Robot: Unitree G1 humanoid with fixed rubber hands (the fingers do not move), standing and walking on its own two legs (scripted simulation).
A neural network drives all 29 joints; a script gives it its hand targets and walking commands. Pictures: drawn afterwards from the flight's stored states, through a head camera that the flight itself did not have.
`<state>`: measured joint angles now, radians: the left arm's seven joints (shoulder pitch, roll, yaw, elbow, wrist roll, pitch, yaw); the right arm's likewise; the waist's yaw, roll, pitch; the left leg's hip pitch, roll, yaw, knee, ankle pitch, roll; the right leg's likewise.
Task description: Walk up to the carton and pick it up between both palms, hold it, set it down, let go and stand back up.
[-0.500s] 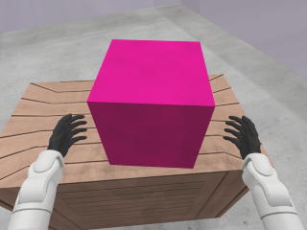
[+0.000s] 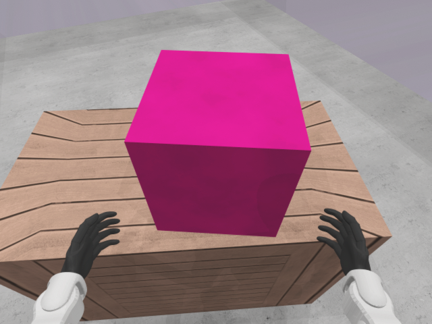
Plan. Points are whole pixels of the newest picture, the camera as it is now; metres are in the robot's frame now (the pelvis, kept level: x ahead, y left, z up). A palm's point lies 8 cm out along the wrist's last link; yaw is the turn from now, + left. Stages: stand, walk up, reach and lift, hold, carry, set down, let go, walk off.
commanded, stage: set down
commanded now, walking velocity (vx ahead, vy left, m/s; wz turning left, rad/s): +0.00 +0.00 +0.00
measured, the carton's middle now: (220, 146) +0.47 +0.02 +0.04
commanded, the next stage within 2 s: let go in 1.30 s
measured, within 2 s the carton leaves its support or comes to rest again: neither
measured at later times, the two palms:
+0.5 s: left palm (88, 290) +0.19 +0.25 -0.03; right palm (347, 286) +0.19 -0.21 -0.03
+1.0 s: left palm (108, 305) +0.17 +0.22 -0.06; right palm (349, 300) +0.18 -0.22 -0.07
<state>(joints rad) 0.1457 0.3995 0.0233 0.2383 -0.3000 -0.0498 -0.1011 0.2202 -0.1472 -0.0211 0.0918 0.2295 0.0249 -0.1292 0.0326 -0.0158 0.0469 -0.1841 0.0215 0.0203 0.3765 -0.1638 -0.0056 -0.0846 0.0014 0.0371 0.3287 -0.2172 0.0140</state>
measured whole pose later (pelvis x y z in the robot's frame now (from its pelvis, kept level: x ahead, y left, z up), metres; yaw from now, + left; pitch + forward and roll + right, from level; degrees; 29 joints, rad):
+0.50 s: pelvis +0.01 +0.00 +0.00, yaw +0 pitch -3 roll -1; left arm 0.25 0.35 -0.02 0.36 -0.23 -0.16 -0.07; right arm 0.27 -0.14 0.01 0.36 0.17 -0.20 -0.09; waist 0.04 0.01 0.08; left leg -0.15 0.03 0.02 0.41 -0.21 -0.01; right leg -0.05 0.01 0.04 0.34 -0.24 0.01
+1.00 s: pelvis +0.01 -0.01 +0.00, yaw +0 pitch -5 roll +0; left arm 0.23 0.26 -0.02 0.44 -0.11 0.03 -0.05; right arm 0.22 -0.14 0.00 0.56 0.05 -0.17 -0.06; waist 0.03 0.00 0.10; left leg -0.09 0.03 0.02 0.39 -0.20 -0.02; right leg 0.00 0.01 0.04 0.37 -0.27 0.00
